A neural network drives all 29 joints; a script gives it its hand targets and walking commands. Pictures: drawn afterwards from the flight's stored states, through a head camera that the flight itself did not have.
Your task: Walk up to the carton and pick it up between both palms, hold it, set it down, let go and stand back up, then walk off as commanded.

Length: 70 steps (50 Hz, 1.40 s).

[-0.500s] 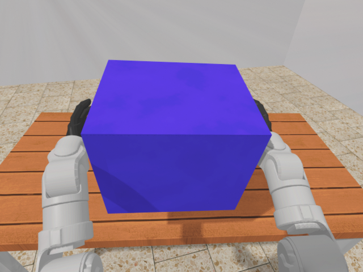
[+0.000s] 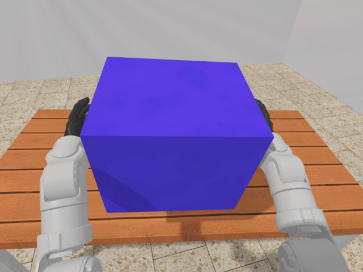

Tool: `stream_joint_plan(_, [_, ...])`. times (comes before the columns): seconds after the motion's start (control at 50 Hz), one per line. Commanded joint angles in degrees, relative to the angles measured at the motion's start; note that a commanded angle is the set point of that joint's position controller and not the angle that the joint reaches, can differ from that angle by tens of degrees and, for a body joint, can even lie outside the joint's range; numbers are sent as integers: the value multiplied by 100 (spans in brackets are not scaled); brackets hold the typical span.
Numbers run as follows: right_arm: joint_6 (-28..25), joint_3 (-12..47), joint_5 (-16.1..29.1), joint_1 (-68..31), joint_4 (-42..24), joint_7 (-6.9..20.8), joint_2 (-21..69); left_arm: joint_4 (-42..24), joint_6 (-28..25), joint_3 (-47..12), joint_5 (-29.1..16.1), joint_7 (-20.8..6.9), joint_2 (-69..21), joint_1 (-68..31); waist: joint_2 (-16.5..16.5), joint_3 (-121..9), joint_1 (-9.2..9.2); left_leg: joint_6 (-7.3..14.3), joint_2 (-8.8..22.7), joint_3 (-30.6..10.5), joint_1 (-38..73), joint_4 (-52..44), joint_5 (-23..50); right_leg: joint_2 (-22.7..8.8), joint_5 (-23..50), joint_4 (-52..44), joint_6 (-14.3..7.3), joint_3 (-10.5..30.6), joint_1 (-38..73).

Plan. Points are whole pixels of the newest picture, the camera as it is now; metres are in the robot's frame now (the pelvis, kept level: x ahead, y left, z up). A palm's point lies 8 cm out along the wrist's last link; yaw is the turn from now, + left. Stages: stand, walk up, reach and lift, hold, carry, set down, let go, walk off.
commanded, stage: hold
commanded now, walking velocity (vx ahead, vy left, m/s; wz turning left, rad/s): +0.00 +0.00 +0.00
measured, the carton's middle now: (173, 136) +0.37 +0.00 +0.15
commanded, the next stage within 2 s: none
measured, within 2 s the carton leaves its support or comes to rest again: neither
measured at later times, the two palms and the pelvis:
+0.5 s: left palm (78, 137) +0.34 +0.19 +0.18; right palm (260, 133) +0.35 -0.19 +0.18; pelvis +0.00 +0.00 +0.00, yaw +0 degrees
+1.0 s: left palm (77, 135) +0.34 +0.19 +0.19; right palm (262, 130) +0.35 -0.19 +0.18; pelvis +0.00 +0.00 +0.00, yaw +0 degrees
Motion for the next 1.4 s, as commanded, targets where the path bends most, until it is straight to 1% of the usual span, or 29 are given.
stream_joint_plan(0.0, [-407,2147,783,-3977,-2014,978,2608,-1007,-465,-2683,-919,-615,-2145,-3720,238,-2400,168,-77,-302,203,649,-137,1374,238,1148,-49,-19,-92,730])
stream_joint_plan(0.04, [-304,1828,570,-3807,-1802,960,2393,-549,-324,-2589,-837,-734,-2085,-3452,-37,-1977,-55,-46,-224,229,515,-221,1078,265,931,-141,-64,-68,728])
stream_joint_plan(0.08, [-290,1655,485,-4045,-1438,1010,2433,-166,-293,-2235,-601,-841,-1867,-3656,39,-1415,86,33,-252,276,116,-408,417,179,271,-192,-70,-61,585])
stream_joint_plan(0.12, [-426,1843,558,-4441,-2103,1008,2806,-490,-408,-2424,-796,-856,-2034,-4002,-162,-2084,103,141,-287,325,20,-360,383,135,385,-131,11,-14,901])
stream_joint_plan(0.18, [-540,1750,519,-4531,-1873,1047,2711,-815,-525,-2980,-1144,-698,-2439,-4410,390,-2530,-123,-145,-261,214,370,-221,785,207,734,27,-71,-121,652])
stream_joint_plan(0.22, [-468,1767,474,-4186,-1684,989,2661,-704,-555,-2841,-1042,-675,-2257,-4144,364,-2371,-174,-176,-222,163,612,-132,1110,235,954,-35,-86,-112,643])
stream_joint_plan(0.24, [-384,1615,348,-4200,-1321,1000,2580,-180,-486,-2515,-880,-695,-2107,-4004,242,-2048,-84,-127,-256,224,404,-232,761,181,631,-142,-92,-94,621])
stream_joint_plan(0.28, [-403,1627,436,-3995,-1333,1054,2596,-498,-487,-2646,-833,-729,-2159,-4062,419,-2091,-70,-176,-271,225,439,-221,942,220,746,-47,-97,-113,613])
stream_joint_plan(0.34, [-360,1563,333,-4122,-1262,1010,2604,2,-432,-2170,-661,-839,-1805,-3808,72,-1614,-31,-4,-329,274,41,-368,473,144,544,-160,-27,-46,812])
stream_joint_plan(0.42, [-490,1724,686,-4459,-1406,1083,2514,-525,-500,-2666,-873,-732,-2238,-4269,550,-2091,4,-179,-268,154,411,-237,989,265,661,-40,-66,-168,618])
stream_joint_plan(0.48, [-543,2053,719,-4096,-2143,933,2646,-955,-571,-2847,-1020,-661,-2219,-3727,311,-2551,-5,-176,-326,172,697,71,1929,276,1796,68,4,-103,1041])
stream_joint_plan(0.54, [-543,2031,731,-4470,-2004,960,2685,-637,-550,-2638,-865,-632,-2170,-3905,313,-2283,114,-122,-281,177,546,-73,1270,235,999,-51,-30,-102,707])
stream_joint_plan(0.56, [-524,2029,653,-4388,-2118,957,2721,-596,-581,-2610,-939,-649,-2017,-3999,10,-2293,116,13,-258,240,488,-136,1195,233,1055,-3,14,-133,767])
stream_joint_plan(0.72, [-302,1736,526,-4070,-1874,956,2513,-445,-332,-2411,-730,-816,-1954,-3513,-79,-1752,33,-6,-223,236,288,-325,932,262,800,-152,-53,-70,783])
stream_joint_plan(0.82, [-413,1672,557,-4257,-1662,1014,2598,-746,-495,-2790,-972,-745,-2183,-4309,459,-2026,-86,-167,-261,194,420,-254,1043,222,763,-54,-81,-173,514])
stream_joint_plan(0.84, [-463,1859,591,-3980,-2088,956,2685,-1192,-503,-3020,-1122,-752,-2282,-4182,349,-2574,-248,-193,-300,201,689,-61,1433,222,1324,-22,-29,-128,845])
stream_joint_plan(0.88, [-474,2021,637,-3876,-2304,916,2764,-1420,-562,-3082,-1175,-699,-2256,-4035,464,-2810,-195,-248,-296,184,769,79,1955,206,1791,90,-22,-95,1041])
stream_joint_plan(0.96, [-376,1858,555,-4265,-2018,929,2600,-406,-411,-2502,-786,-742,-1968,-3617,194,-1973,79,-39,-269,211,277,-243,790,186,623,-138,-18,-42,770])
stream_joint_plan(1.0, [-329,1837,544,-3898,-1925,909,2627,-600,-361,-2479,-683,-791,-2001,-3567,178,-1868,23,-30,-304,239,297,-225,1164,188,1064,-70,15,-66,959])
stream_joint_plan(1.04, [-327,1908,741,-3756,-1754,965,2501,-923,-375,-2689,-771,-757,-2122,-3638,513,-1990,-14,-175,-254,177,531,-156,1447,245,1175,29,-50,-142,745])
stream_joint_plan(1.06, [-270,1783,657,-3886,-1307,990,2447,-469,-308,-2429,-631,-779,-2097,-3687,455,-1611,33,-135,-264,210,377,-246,1113,226,715,-118,-70,-117,644])
stream_joint_plan(1.12, [-310,1705,520,-4197,-1410,1066,2464,-143,-315,-2229,-554,-806,-2038,-3762,168,-1432,138,-4,-264,251,72,-453,460,239,219,-179,-82,-142,628])
stream_joint_plan(1.14, [-395,1885,588,-4325,-1957,1038,2681,-508,-375,-2320,-711,-790,-2110,-3732,-28,-1959,191,36,-260,267,175,-336,815,237,673,-87,-51,-94,848])
stream_joint_plan(1.2, [-499,1904,556,-4340,-2085,983,2830,-739,-549,-2777,-1079,-720,-2283,-4038,-81,-2523,-50,-80,-279,223,528,-159,1243,274,1178,-56,-4,-111,807])
stream_joint_plan(1.26, [-543,2017,680,-4313,-2208,1007,2633,-1044,-605,-3015,-1137,-571,-2375,-4076,242,-2756,-48,-194,-225,144,764,-53,1512,347,1225,37,-107,-143,699])
stream_joint_plan(1.3, [-466,1947,581,-4329,-1883,1044,2605,-690,-584,-2739,-983,-555,-2128,-4125,231,-2359,97,-136,-237,143,507,-148,961,287,708,-102,-115,-84,572])
stream_joint_plan(1.34, [-362,1698,402,-3998,-1480,1015,2581,-295,-479,-2585,-873,-689,-1990,-4006,58,-1763,-98,-18,-294,214,200,-342,334,154,305,-170,-32,-53,503])
stream_joint_plan(1.36, [-405,1745,402,-4029,-1796,981,2656,-386,-447,-2447,-827,-755,-1935,-3704,-4,-2014,29,57,-301,304,261,-285,600,164,618,-170,-42,14,774])
stream_joint_plan(1.38, [-359,1636,423,-3783,-1593,957,2592,-592,-452,-2626,-898,-782,-2122,-3795,188,-1937,-168,-50,-296,263,253,-310,696,156,753,-99,-49,-56,893])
